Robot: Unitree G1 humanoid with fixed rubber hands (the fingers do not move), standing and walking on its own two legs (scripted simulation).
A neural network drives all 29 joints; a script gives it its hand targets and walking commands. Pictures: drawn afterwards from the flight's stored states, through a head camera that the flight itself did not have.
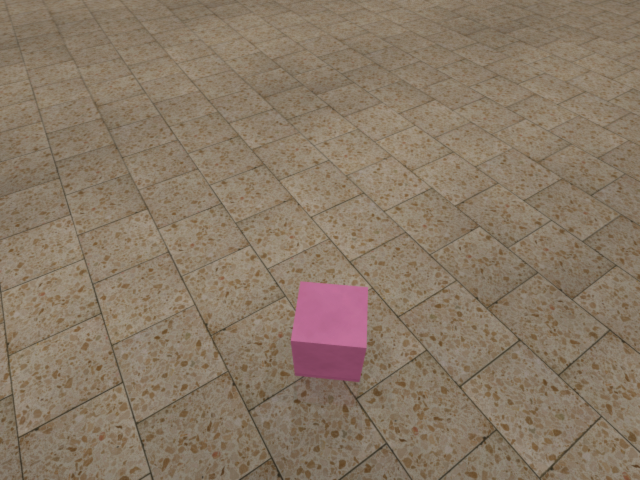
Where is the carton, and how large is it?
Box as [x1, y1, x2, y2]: [291, 281, 367, 381]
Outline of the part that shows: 300,281 291,336 291,346 295,375 358,381 366,348 367,287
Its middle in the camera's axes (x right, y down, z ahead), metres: +0.03 +0.30 +1.21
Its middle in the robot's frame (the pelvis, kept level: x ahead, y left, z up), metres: +0.64 +0.01 -0.64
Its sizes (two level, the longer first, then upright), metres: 0.210 0.200 0.250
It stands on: the floor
